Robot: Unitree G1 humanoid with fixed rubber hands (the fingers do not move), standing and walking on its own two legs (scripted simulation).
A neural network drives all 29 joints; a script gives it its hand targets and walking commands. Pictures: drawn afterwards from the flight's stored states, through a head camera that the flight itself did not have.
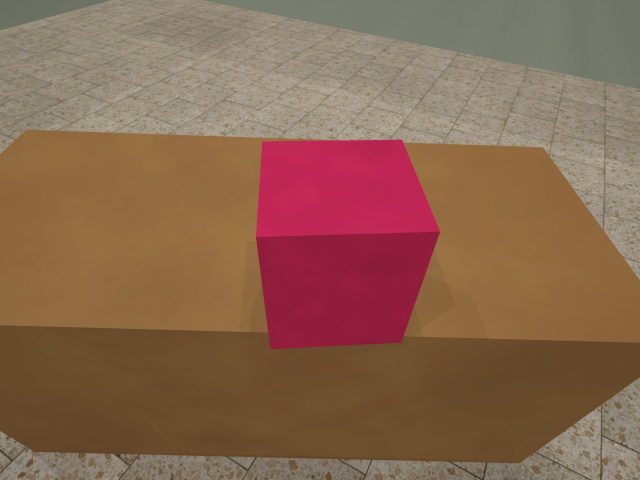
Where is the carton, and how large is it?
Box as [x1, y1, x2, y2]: [256, 140, 439, 348]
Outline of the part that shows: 401,140 262,141 256,241 270,348 383,343 401,341 439,233 435,220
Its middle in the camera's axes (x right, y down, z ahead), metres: +0.02 +0.01 +0.59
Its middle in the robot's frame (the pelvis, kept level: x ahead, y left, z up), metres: +0.46 +0.00 +0.05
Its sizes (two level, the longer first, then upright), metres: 0.210 0.200 0.250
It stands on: a pedestal, 0.69 m high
